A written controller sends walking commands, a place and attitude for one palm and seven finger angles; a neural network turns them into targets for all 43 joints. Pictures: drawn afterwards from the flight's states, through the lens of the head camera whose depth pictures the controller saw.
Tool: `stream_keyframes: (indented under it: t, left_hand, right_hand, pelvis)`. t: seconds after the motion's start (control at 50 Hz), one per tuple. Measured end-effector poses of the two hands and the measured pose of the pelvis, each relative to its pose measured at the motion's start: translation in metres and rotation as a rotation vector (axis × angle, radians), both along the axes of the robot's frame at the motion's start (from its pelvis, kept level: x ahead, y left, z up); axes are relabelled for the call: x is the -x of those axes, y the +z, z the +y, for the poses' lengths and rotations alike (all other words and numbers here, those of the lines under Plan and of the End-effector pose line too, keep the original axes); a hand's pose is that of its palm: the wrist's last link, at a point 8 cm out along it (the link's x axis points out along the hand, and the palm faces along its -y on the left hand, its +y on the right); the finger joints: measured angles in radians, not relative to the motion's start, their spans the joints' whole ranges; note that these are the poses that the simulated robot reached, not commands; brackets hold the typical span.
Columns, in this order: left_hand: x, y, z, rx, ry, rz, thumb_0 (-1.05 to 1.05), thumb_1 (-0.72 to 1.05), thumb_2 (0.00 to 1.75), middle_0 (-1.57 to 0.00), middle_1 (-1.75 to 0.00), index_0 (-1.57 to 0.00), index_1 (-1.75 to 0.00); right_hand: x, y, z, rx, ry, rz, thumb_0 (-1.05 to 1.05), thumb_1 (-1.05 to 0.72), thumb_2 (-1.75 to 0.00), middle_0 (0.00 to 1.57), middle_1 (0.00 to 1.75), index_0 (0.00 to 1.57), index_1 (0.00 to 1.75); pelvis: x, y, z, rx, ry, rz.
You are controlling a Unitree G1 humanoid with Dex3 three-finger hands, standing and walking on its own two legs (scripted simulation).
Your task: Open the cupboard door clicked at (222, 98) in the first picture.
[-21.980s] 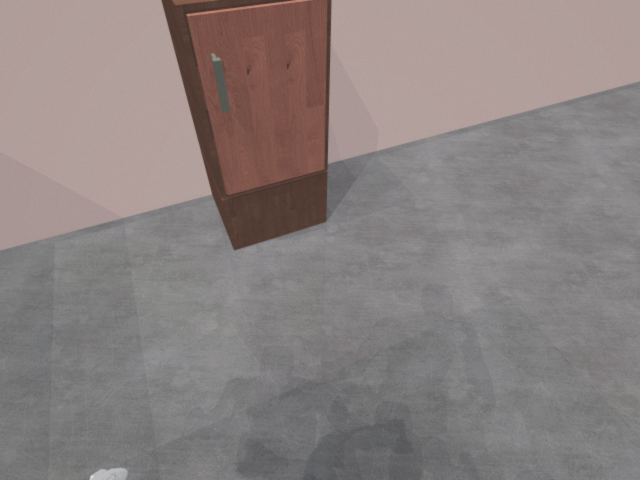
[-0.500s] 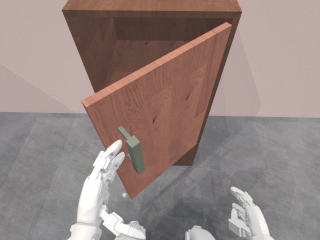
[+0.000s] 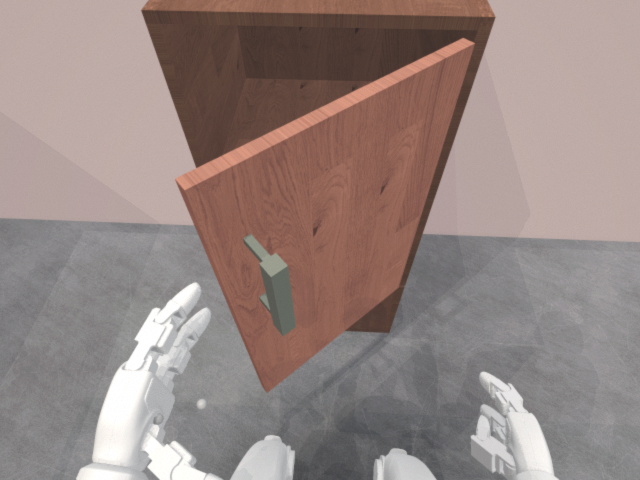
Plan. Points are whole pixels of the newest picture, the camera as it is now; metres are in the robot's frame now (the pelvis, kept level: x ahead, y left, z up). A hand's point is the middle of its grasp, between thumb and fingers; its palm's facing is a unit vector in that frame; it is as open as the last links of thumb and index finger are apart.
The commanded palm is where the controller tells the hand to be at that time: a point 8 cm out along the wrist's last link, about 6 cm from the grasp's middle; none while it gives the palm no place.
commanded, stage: draw the hand back to the body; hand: left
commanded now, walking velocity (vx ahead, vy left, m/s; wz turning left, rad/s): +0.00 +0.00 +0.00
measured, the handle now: (269, 287) +0.33 +0.09 +0.07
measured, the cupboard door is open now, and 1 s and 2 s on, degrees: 42 42 42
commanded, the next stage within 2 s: step back with the hand held close in 1.46 s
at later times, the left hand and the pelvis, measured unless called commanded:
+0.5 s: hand (97, 366) +0.20 +0.20 +0.15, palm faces +0.13 -0.95 -0.28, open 15.6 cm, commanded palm +0.16 +0.25 +0.18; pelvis +0.02 +0.02 +0.05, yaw +0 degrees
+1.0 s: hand out of the picture +0.22 +0.26 +0.24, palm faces +0.41 -0.82 -0.41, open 10.1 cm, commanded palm +0.18 +0.31 +0.26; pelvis +0.04 +0.02 +0.10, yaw -1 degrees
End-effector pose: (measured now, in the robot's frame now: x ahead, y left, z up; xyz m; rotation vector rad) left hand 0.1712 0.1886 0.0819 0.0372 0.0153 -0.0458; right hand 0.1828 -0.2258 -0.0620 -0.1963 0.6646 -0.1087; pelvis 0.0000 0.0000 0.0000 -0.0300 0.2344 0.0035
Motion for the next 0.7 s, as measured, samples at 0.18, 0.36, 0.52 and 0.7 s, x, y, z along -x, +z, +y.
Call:
stream_keyframes:
  t: [0.18,0.36,0.52,0.7]
  left_hand:
    - [0.001,0.040,0.017,-0.021,0.040,-0.012,-0.02,-0.50,0.30,-0.15,-0.30,-0.15,-0.30]
    - [0.005,0.064,0.038,-0.044,0.052,-0.022,-0.02,-0.49,0.31,-0.15,-0.30,-0.15,-0.30]
    - [0.003,0.091,0.067,-0.272,0.209,0.037,-0.02,-0.34,0.37,-0.16,-0.30,-0.16,-0.30]
    - [0.003,0.123,0.087,-0.354,0.338,0.033,-0.01,-0.06,0.49,-0.17,-0.30,-0.17,-0.30]
  right_hand:
    - [0.010,0.027,0.022,-0.042,-0.006,-0.028,0.01,-0.90,-0.90,0.20,0.30,0.21,0.30]
    - [0.006,0.046,0.024,-0.022,0.003,-0.069,0.01,-0.90,-0.90,0.20,0.30,0.21,0.30]
    - [-0.004,0.061,0.028,0.001,-0.008,-0.064,0.01,-0.90,-0.90,0.20,0.30,0.21,0.30]
    - [-0.016,0.077,0.040,-0.003,0.031,-0.066,0.01,-0.90,-0.90,0.20,0.30,0.21,0.30]
  pelvis:
    - [-0.003,0.024,0.010,0.006,-0.001,-0.057]
    - [-0.009,0.037,0.017,0.011,0.000,-0.100]
    - [-0.018,0.056,0.021,0.004,-0.004,-0.152]
    - [-0.028,0.078,0.025,-0.007,-0.005,-0.226]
